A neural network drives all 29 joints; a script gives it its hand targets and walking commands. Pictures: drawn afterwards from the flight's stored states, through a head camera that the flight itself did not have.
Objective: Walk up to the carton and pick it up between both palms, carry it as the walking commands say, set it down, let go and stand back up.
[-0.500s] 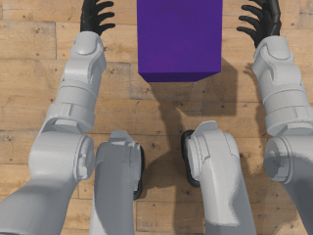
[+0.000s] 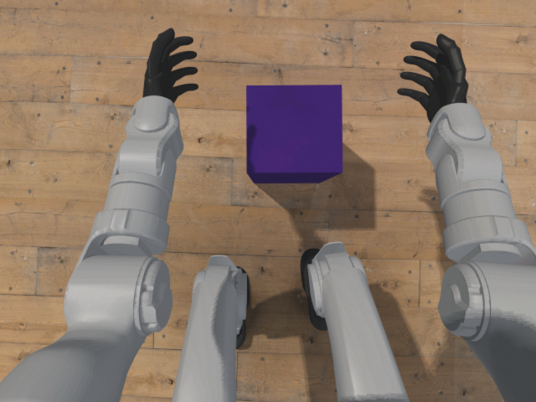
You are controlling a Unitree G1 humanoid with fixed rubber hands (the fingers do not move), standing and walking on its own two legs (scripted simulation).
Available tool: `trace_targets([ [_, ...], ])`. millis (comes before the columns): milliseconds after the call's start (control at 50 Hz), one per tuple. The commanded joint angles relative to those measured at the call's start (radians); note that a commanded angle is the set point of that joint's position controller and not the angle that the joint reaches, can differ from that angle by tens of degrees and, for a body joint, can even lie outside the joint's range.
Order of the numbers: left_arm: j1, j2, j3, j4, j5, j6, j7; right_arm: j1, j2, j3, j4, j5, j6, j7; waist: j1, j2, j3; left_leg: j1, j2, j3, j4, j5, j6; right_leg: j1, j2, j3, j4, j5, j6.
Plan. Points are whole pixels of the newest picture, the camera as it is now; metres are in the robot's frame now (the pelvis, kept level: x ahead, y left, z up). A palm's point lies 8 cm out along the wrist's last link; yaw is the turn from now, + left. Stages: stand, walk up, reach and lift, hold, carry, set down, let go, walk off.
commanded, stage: set down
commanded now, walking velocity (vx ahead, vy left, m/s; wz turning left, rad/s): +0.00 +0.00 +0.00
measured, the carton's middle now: (289, 143) +0.50 -0.06 -0.40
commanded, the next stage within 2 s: let go in 0.60 s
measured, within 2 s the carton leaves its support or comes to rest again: neither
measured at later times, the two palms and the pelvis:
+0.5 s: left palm (105, 49) +0.52 +0.13 +0.02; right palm (531, 58) +0.47 -0.24 +0.03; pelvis +0.03 +0.00 +0.13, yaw +0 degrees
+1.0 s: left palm out of the picture +0.40 +0.18 +0.10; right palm out of the picture +0.36 -0.26 +0.11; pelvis +0.08 -0.01 +0.20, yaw -1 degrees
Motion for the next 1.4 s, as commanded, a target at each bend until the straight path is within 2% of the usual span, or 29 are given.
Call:
trace_targets([
  [0, -0.203, 0.066, 0.008, -0.13, 0.016, -0.02, -0.004, -0.173, -0.114, -0.026, -0.119, -0.008, -0.025, 0.011, -0.027, 0.011, -1.043, 0.479, -0.027, 0.086, -0.229, 0.249, -0.023, 0.771, 0.017, -0.076, -0.201, 0.37, 0.045],
  [300, -0.064, 0.014, 0.02, -0.14, 0.058, -0.055, -0.027, -0.044, -0.072, -0.068, -0.12, -0.057, -0.069, 0.056, -0.025, 0.013, -0.976, 0.735, -0.012, 0.042, -0.555, 0.408, -0.028, 0.993, 0.005, -0.04, -0.511, 0.515, 0.043],
  [400, -0.051, -0.002, 0.027, -0.123, 0.07, -0.069, -0.032, -0.025, -0.053, -0.085, -0.113, -0.081, -0.079, 0.07, -0.028, 0.019, -0.913, 0.834, -0.007, 0.028, -0.661, 0.434, -0.025, 1.027, 0.001, -0.031, -0.612, 0.51, 0.04],
  [480, -0.027, -0.027, 0.061, -0.072, 0.115, -0.083, -0.037, -0.016, -0.024, -0.101, -0.055, -0.115, -0.095, 0.078, -0.022, 0.017, -0.812, 0.839, 0.001, 0.012, -0.713, 0.426, -0.027, 0.999, -0.006, -0.034, -0.661, 0.488, 0.037],
  [560, 0.03, -0.043, 0.088, -0.07, 0.155, -0.093, -0.027, 0.02, -0.025, -0.109, -0.054, -0.154, -0.11, 0.081, -0.021, 0.012, -0.851, 0.871, 0.004, 0.006, -0.728, 0.492, -0.037, 1.062, -0.004, -0.039, -0.677, 0.557, 0.03],
  [620, 0.122, -0.058, 0.09, -0.122, 0.172, -0.093, -0.009, 0.1, -0.039, -0.096, -0.098, -0.174, -0.117, 0.093, -0.022, 0.01, -0.938, 0.938, 0.004, 0.003, -0.737, 0.583, -0.047, 1.159, 0.003, -0.036, -0.685, 0.647, 0.021],
  [700, 0.297, -0.069, 0.038, -0.264, 0.156, -0.085, 0.012, 0.27, -0.07, -0.058, -0.212, -0.175, -0.103, 0.112, -0.029, 0.012, -1.08, 1.069, 0.0, -0.002, -0.763, 0.7, -0.051, 1.327, 0.001, -0.021, -0.702, 0.779, 0.006],
  [740, 0.382, -0.063, 0.008, -0.346, 0.143, -0.081, 0.009, 0.368, -0.076, -0.03, -0.279, -0.165, -0.092, 0.121, -0.031, -0.001, -1.082, 1.095, -0.004, 0.002, -0.789, 0.704, -0.047, 1.421, -0.005, -0.008, -0.726, 0.828, 0.002],
  [800, 0.492, -0.053, -0.023, -0.42, 0.126, -0.083, -0.011, 0.486, -0.066, 0.024, -0.351, -0.136, -0.086, 0.129, -0.018, -0.032, -0.977, 1.056, -0.008, 0.011, -0.843, 0.634, -0.037, 1.554, -0.018, 0.016, -0.773, 0.855, 0.003],
  [860, 0.61, -0.038, -0.033, -0.425, 0.114, -0.101, -0.039, 0.605, -0.046, 0.071, -0.385, -0.104, -0.093, 0.134, 0.003, -0.054, -0.84, 1.042, -0.005, 0.02, -0.9, 0.564, -0.025, 1.65, -0.032, 0.038, -0.829, 0.826, 0.009],
  [940, 0.762, -0.031, -0.047, -0.37, 0.091, -0.128, -0.071, 0.776, -0.032, 0.113, -0.358, -0.082, -0.113, 0.133, 0.022, -0.047, -0.624, 1.127, 0.012, 0.017, -0.971, 0.496, -0.013, 1.64, -0.049, 0.046, -0.915, 0.713, 0.014],
  [1040, 0.919, -0.004, -0.066, -0.322, 0.071, -0.165, -0.101, 0.937, -0.027, 0.154, -0.345, -0.073, -0.143, 0.117, 0.037, -0.045, -0.439, 1.277, 0.032, 0.009, -1.056, 0.425, -0.003, 1.644, -0.054, 0.038, -0.998, 0.583, 0.015],
  [1120, 1.05, 0.027, -0.094, -0.354, 0.055, -0.187, -0.12, 1.058, -0.033, 0.178, -0.38, -0.063, -0.154, 0.101, 0.05, -0.032, -0.356, 1.444, 0.037, 0.01, -1.117, 0.431, 0.001, 1.705, -0.043, 0.02, -1.05, 0.529, 0.014],
  [1260, 1.207, 0.049, -0.129, -0.417, 0.029, -0.174, -0.148, 1.19, -0.056, 0.205, -0.435, -0.045, -0.133, 0.089, 0.053, -0.027, -0.118, 1.646, 0.058, -0.001, -1.246, 0.44, 0.004, 1.822, -0.021, -0.003, -1.155, 0.442, 0.011],
  [1380, 1.274, 0.082, -0.141, -0.459, 0.017, -0.124, -0.164, 1.21, -0.058, 0.229, -0.455, -0.046, -0.084, 0.1, 0.064, 0.017, 0.039, 1.683, 0.074, -0.017, -1.304, 0.427, 0.007, 1.892, -0.014, -0.012, -1.19, 0.378, 0.007],
])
